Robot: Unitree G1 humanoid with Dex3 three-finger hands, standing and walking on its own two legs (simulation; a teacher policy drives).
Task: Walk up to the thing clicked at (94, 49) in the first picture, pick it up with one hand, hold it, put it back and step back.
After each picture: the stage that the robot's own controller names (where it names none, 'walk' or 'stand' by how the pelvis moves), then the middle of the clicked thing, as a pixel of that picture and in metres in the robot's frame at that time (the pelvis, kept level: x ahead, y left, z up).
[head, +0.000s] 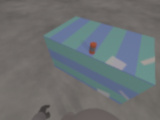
stand; (92, 48) +0.69 +0.00 -0.04
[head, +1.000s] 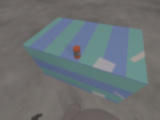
walk; (77, 52) +0.57 +0.17 -0.02
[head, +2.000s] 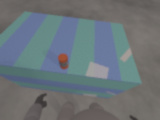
stand; (63, 61) +0.40 +0.20 +0.00
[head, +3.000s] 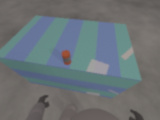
stand; (66, 57) +0.46 +0.21 -0.02
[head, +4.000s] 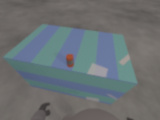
stand; (70, 60) +0.50 +0.19 -0.04
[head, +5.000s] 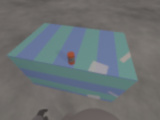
stand; (71, 58) +0.53 +0.19 -0.04
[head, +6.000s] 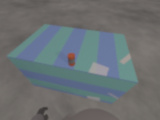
stand; (71, 59) +0.52 +0.18 -0.04
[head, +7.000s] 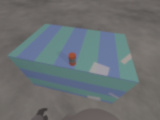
stand; (72, 59) +0.52 +0.18 -0.04
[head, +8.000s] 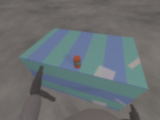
rise first; (77, 62) +0.51 +0.16 -0.03
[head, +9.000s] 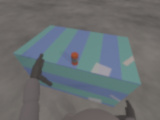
go down; (74, 59) +0.54 +0.16 -0.03
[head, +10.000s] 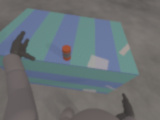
go down; (66, 53) +0.50 +0.16 +0.01
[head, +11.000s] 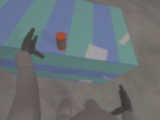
close in; (61, 41) +0.53 +0.16 +0.05
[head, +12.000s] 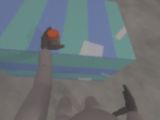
close; (54, 39) +0.54 +0.18 +0.06
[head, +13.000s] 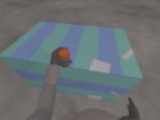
lift; (64, 58) +0.39 +0.17 +0.13
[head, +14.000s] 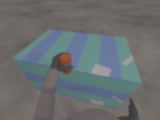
hold; (66, 64) +0.33 +0.16 +0.16
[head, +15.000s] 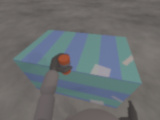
hold; (65, 64) +0.32 +0.17 +0.15
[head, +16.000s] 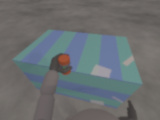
hold; (65, 65) +0.32 +0.17 +0.15
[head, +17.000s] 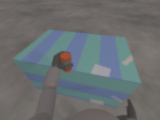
crouch; (66, 62) +0.35 +0.16 +0.15
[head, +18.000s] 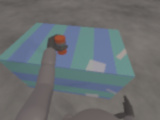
crouch; (61, 45) +0.47 +0.18 +0.17
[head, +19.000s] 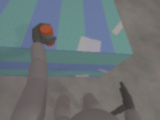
lower; (48, 36) +0.55 +0.19 +0.08
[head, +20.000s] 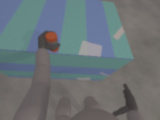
lower; (52, 42) +0.52 +0.18 +0.06
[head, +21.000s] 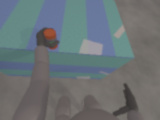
lower; (51, 39) +0.53 +0.19 +0.07
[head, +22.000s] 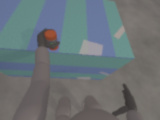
lower; (52, 40) +0.53 +0.19 +0.06
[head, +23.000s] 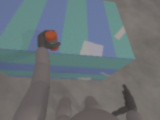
loosen; (52, 41) +0.52 +0.19 +0.06
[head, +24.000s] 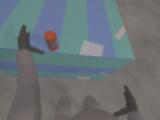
withdraw; (51, 41) +0.51 +0.19 +0.06
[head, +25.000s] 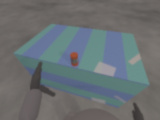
sink last; (74, 59) +0.50 +0.17 +0.01
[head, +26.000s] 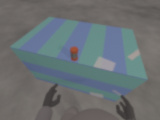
stand; (74, 54) +0.53 +0.17 +0.02
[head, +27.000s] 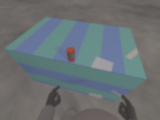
stand; (71, 54) +0.51 +0.18 +0.03
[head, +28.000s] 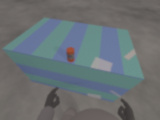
stand; (70, 55) +0.51 +0.18 +0.03
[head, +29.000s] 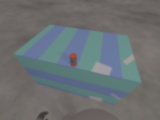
stand; (73, 60) +0.52 +0.17 -0.03
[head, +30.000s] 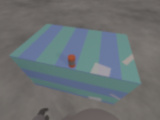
stand; (71, 61) +0.50 +0.18 -0.04
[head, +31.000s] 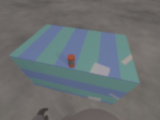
stand; (71, 61) +0.50 +0.18 -0.04
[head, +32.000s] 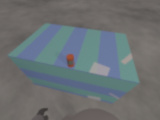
walk; (70, 61) +0.50 +0.19 -0.04
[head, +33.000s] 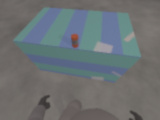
walk; (75, 41) +0.65 +0.19 -0.02
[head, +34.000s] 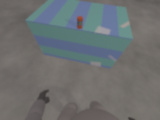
walk; (79, 22) +0.94 +0.17 -0.01
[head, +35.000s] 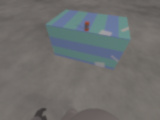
stand; (86, 26) +1.15 +0.15 -0.02
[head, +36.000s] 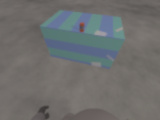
stand; (82, 27) +1.13 +0.17 -0.04
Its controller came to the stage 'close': yes
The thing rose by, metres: 0.20
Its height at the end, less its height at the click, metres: +0.00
